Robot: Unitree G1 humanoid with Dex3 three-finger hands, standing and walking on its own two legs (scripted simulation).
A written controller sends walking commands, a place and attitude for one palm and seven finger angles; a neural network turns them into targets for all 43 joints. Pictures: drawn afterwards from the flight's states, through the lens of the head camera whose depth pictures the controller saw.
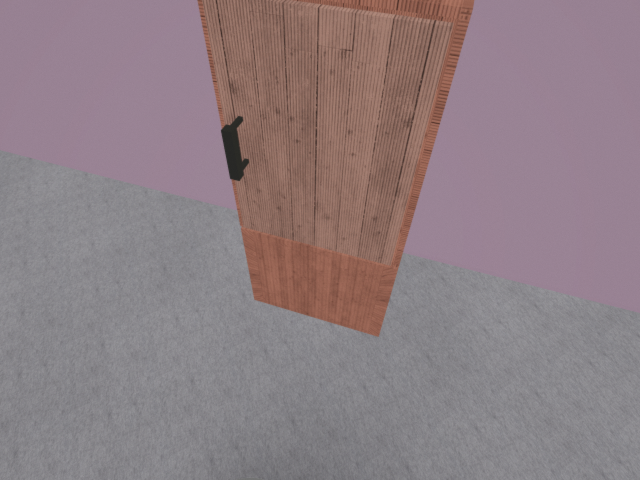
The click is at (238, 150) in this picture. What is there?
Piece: cupboard door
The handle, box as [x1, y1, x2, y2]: [221, 116, 248, 180]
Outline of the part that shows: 238,116 230,125 226,124 221,130 230,178 239,180 243,175 242,170 248,162 248,159 244,159 242,161 240,159 236,134 236,128 242,121 242,117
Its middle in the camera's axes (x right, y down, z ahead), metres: -0.19 -0.20 +0.86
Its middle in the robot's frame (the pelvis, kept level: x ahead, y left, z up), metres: +0.77 +0.22 -0.04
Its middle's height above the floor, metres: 0.72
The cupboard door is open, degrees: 0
